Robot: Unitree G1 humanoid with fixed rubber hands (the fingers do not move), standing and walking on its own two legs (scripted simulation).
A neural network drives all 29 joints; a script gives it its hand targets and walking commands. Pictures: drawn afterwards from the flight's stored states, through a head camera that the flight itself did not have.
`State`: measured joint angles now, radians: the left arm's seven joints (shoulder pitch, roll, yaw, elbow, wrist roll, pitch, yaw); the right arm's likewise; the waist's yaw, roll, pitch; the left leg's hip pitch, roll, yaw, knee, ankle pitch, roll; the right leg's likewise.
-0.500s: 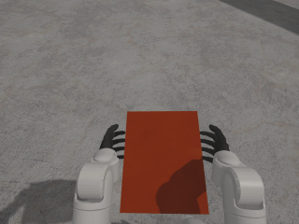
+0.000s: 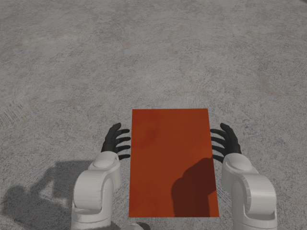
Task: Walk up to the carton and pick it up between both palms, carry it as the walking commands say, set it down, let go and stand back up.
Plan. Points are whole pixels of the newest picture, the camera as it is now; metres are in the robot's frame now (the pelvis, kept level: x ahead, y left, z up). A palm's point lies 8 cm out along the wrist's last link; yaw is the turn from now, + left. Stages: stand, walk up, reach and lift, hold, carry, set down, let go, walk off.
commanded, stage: carry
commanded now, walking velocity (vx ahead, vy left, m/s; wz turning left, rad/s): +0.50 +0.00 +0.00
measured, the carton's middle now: (169, 161) +0.30 +0.00 -0.02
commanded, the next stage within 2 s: none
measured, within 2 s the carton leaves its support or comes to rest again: neither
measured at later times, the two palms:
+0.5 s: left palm (145, 49) +0.69 +0.09 +0.06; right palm (220, 50) +0.68 -0.17 +0.06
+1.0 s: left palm out of the picture +1.03 +0.08 +0.09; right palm out of the picture +1.00 -0.18 +0.10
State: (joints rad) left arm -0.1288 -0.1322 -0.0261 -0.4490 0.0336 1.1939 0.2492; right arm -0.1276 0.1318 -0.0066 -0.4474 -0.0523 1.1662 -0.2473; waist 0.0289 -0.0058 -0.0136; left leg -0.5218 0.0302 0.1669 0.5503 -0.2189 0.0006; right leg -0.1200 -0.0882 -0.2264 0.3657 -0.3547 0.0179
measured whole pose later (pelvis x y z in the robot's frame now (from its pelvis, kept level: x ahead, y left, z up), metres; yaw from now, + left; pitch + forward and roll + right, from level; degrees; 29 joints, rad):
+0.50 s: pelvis +0.41 -0.03 -0.03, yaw -2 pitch +6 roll -3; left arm -0.19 -0.14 -0.03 -0.38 0.07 1.21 0.27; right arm -0.17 0.14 -0.05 -0.40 -0.05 1.20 -0.25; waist 0.01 0.05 -0.06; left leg -0.12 0.13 0.09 0.90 -0.48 -0.03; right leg -0.52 -0.01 -0.27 0.58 -0.16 -0.09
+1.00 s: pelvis +0.74 -0.02 +0.00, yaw -4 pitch +5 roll -1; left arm -0.19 -0.14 0.01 -0.41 0.08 1.22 0.25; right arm -0.18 0.14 -0.01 -0.41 -0.05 1.22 -0.26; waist -0.02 0.00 -0.04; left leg -0.16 0.06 0.21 0.39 -0.32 0.01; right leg -0.33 -0.05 -0.16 0.46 -0.16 0.03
